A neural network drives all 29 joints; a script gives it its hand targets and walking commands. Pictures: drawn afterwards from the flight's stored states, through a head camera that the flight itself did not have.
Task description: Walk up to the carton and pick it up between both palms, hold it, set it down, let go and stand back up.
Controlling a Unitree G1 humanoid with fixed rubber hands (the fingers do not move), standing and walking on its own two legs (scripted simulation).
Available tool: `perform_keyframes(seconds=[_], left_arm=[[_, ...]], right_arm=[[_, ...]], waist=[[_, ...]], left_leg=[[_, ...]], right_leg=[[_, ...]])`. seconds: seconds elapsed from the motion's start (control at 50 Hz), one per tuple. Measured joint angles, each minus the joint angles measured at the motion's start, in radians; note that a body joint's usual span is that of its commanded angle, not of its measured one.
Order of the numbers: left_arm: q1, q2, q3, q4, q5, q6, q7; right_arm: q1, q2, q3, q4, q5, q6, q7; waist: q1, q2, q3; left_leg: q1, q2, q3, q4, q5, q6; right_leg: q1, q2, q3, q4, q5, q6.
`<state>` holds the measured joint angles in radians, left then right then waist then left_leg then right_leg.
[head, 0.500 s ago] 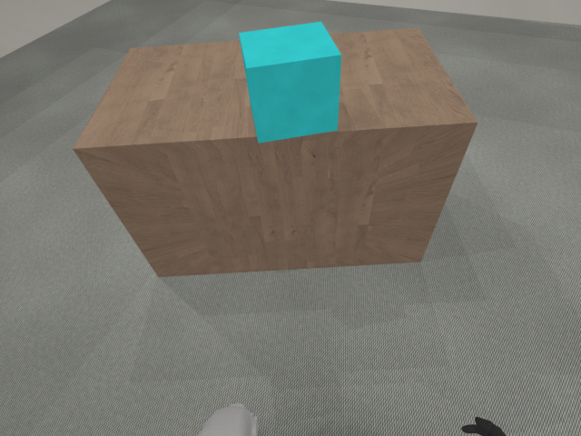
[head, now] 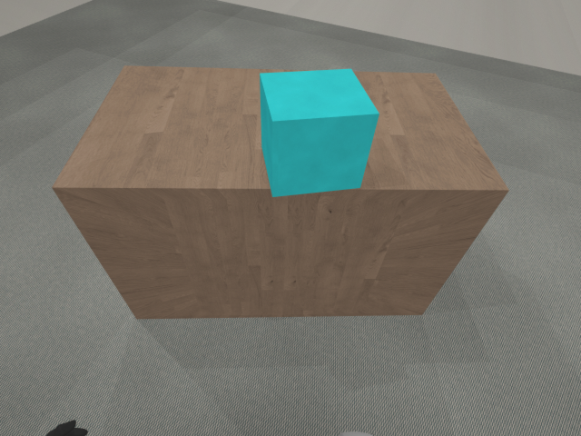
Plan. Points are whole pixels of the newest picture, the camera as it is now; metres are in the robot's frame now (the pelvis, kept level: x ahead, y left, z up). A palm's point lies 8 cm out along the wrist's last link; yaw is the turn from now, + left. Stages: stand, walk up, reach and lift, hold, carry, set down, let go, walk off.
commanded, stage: walk up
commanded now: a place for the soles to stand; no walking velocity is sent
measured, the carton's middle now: (311, 132) +0.73 -0.05 +0.00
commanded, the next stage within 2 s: none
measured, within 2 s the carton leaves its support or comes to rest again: neither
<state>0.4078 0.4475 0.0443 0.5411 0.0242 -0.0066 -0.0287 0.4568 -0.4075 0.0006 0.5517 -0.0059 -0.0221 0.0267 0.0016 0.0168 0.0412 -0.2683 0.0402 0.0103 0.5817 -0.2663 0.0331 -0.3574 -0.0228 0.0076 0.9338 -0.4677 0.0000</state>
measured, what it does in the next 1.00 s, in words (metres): walks ahead: right foot, then left foot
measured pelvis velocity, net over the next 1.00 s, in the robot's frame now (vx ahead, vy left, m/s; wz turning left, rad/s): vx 0.19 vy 0.00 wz -0.02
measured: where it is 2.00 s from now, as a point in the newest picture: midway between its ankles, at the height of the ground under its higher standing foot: (292, 414)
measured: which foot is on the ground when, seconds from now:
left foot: down 0.00-0.10, up 0.12-0.42, down 0.44-1.00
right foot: up 0.00-0.10, down 0.12-0.44, up 0.46-0.66, down 0.68-1.00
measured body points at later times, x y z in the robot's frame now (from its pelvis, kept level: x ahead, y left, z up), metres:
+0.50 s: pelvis +0.16 +0.02 -0.03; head +0.16 +0.01 +0.42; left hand +0.23 +0.33 -0.11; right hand +0.26 -0.28 -0.11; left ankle +0.25 +0.13 -0.73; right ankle +0.09 -0.14 -0.71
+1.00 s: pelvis +0.19 +0.00 -0.01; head +0.21 +0.00 +0.44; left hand +0.31 +0.32 -0.10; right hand +0.31 -0.31 -0.11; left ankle +0.25 +0.13 -0.73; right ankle +0.17 -0.14 -0.73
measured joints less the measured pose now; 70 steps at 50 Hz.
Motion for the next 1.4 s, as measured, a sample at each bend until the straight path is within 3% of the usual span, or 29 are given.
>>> perform_keyframes(seconds=[0.08,0.12,0.2,0.26,0.36,0.42,0.46,0.56,0.62,0.7,1.0,1.32,1.4], left_arm=[[-0.002,0.005,0.001,0.0,-0.001,0.0,0.0],[0.0,0.017,0.001,0.0,0.0,-0.008,0.0],[0.036,-0.019,-0.005,0.016,0.004,-0.011,0.004],[0.068,-0.029,-0.018,0.016,0.004,-0.011,0.007],[0.086,-0.027,-0.02,0.015,0.004,-0.011,0.009],[0.086,-0.018,-0.02,0.009,0.004,-0.011,0.009],[0.072,-0.015,-0.02,0.01,0.0,-0.004,0.009],[-0.001,-0.02,-0.023,0.012,-0.013,0.032,0.009],[-0.035,-0.008,-0.022,0.012,-0.014,0.031,0.01],[-0.067,0.008,-0.025,0.03,-0.016,0.022,0.013],[-0.144,-0.017,-0.05,0.145,-0.028,0.02,0.013],[-0.165,-0.035,-0.048,0.279,-0.029,0.02,0.013],[-0.139,-0.045,-0.018,0.274,-0.011,0.019,0.006]], right_arm=[[0.003,0.0,0.0,0.001,0.0,0.009,0.0],[0.005,0.0,0.0,-0.007,0.0,0.013,0.0],[-0.039,-0.002,0.0,0.005,0.0,0.041,0.0],[-0.068,-0.004,0.0,-0.006,0.0,0.024,0.0],[-0.091,-0.005,0.0,-0.013,0.0,0.016,0.0],[-0.095,-0.006,0.0,-0.013,0.0,0.004,-0.002],[-0.097,-0.009,0.0,0.0,0.0,0.003,-0.009],[-0.095,-0.008,0.0,0.031,0.0,0.018,-0.017],[-0.095,-0.008,0.0,0.032,0.0,0.019,-0.019],[-0.113,-0.008,0.0,0.044,0.0,0.022,-0.019],[-0.229,-0.008,0.0,0.183,0.0,0.029,-0.019],[-0.251,-0.008,0.0,0.309,0.0,0.021,-0.019],[-0.215,-0.008,0.0,0.301,0.0,0.017,-0.019]], waist=[[0.001,-0.001,-0.003],[0.001,-0.005,0.0],[0.001,0.022,-0.002],[0.0,0.023,-0.003],[-0.001,0.025,-0.005],[-0.001,0.023,-0.006],[0.0,0.017,0.003],[0.0,0.003,0.011],[0.0,-0.006,0.019],[0.0,-0.007,0.023],[0.0,-0.001,0.014],[0.0,-0.001,0.008],[0.0,-0.002,-0.018]], left_leg=[[0.02,-0.001,0.001,0.01,-0.04,-0.012],[-0.004,0.0,0.002,0.103,-0.112,-0.014],[-0.119,-0.008,0.0,0.394,-0.185,-0.014],[-0.202,-0.007,-0.001,0.42,-0.186,-0.014],[-0.264,-0.007,-0.002,0.297,-0.147,-0.015],[-0.227,-0.007,-0.003,0.113,-0.007,-0.014],[-0.209,-0.009,0.001,0.119,0.1,-0.015],[-0.145,-0.01,0.001,0.141,0.005,-0.017],[-0.122,-0.01,0.002,0.121,0.005,-0.017],[-0.128,-0.009,0.0,0.123,-0.003,-0.037],[-0.111,-0.009,-0.001,0.085,0.006,-0.046],[-0.104,-0.009,-0.001,-0.004,0.07,-0.045],[-0.103,-0.01,0.0,0.006,-0.027,-0.03]], right_leg=[[0.004,0.0,-0.012,-0.209,0.097,0.0],[0.022,0.002,-0.014,-0.297,0.16,0.0],[0.037,0.004,-0.01,-0.251,0.149,-0.004],[0.052,-0.007,0.009,-0.265,0.127,-0.005],[0.095,-0.02,0.017,-0.268,0.078,-0.004],[0.106,-0.019,0.017,-0.228,0.029,0.009],[0.108,-0.022,0.021,-0.146,-0.029,0.015],[0.089,-0.01,0.022,-0.009,-0.109,0.015],[0.088,-0.011,0.022,-0.064,-0.098,0.015],[0.097,-0.011,0.02,-0.25,0.097,0.022],[0.098,-0.012,0.017,-0.25,0.07,0.03],[0.098,-0.011,0.014,-0.326,0.127,0.029],[0.105,-0.011,0.01,-0.327,0.027,0.002]])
